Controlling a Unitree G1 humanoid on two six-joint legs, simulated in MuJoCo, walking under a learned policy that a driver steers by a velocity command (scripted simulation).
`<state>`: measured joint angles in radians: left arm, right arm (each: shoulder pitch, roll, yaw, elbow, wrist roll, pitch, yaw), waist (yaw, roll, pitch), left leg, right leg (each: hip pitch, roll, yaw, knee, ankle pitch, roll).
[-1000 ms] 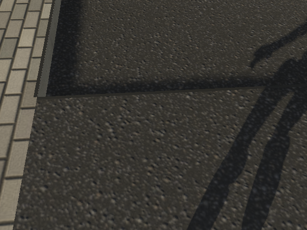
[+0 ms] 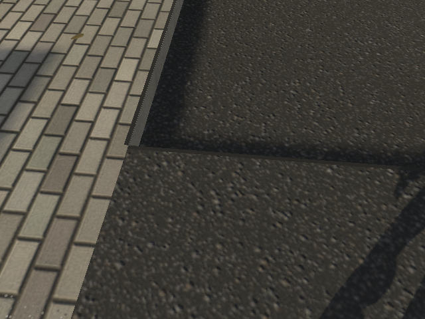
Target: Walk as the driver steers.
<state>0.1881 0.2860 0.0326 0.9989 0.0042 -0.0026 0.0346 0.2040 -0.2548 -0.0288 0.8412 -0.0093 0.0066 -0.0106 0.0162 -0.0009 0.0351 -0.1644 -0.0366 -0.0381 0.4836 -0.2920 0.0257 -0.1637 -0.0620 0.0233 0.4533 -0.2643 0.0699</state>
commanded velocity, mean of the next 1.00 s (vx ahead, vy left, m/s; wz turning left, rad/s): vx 0.18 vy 0.00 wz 0.00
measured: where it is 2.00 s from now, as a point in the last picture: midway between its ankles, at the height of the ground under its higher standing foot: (233, 240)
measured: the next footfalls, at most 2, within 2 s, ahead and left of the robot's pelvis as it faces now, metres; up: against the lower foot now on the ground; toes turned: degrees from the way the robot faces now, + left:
left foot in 1.12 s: +0.42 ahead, +0.07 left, +0.00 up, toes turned +1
right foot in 1.66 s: +0.73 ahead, -0.17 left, +0.00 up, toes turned -3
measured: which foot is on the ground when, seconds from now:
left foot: down 0.00-0.66, up 0.68-1.00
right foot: down 0.00-1.00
